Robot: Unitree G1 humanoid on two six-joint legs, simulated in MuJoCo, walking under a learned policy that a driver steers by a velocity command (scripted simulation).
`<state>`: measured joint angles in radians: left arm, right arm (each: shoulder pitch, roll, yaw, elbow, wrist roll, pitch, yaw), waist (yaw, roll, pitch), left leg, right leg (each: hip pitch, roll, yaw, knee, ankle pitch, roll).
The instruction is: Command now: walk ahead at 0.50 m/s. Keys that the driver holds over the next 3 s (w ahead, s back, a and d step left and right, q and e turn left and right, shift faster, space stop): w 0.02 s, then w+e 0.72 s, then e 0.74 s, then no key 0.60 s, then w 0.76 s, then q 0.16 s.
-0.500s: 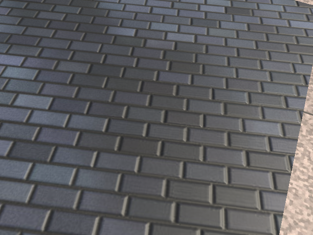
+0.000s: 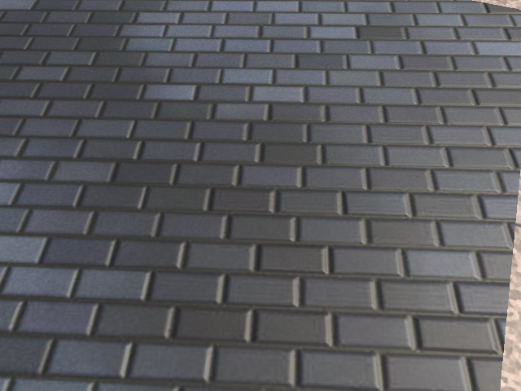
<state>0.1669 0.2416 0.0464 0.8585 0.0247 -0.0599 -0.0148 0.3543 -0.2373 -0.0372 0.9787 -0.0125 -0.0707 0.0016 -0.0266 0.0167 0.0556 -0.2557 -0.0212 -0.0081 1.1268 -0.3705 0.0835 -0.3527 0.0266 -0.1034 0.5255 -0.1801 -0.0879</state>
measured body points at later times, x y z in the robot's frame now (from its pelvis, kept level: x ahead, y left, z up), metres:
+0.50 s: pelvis +0.26 +0.03 +0.00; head +0.29 +0.04 +0.45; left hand +0.30 +0.30 -0.14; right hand +0.40 -0.24 -0.10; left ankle +0.35 +0.11 -0.73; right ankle +0.10 -0.06 -0.67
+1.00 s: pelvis +0.46 -0.06 -0.01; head +0.50 -0.09 +0.43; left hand +0.74 +0.06 -0.12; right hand +0.35 -0.30 -0.16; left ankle +0.39 +0.11 -0.65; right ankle +0.52 -0.15 -0.73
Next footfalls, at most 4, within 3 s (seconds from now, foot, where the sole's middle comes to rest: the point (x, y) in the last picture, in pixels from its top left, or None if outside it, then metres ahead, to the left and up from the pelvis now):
0.42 left None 0.39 0.10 -0.77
0.94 right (343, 354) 0.56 -0.17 -0.77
1.56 left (285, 320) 0.66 -0.03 -0.77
1.94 right None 0.46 -0.13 -0.77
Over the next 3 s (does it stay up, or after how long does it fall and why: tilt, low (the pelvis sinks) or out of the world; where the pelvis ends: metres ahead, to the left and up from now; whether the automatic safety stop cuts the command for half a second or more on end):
stays up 0.75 -0.32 0.00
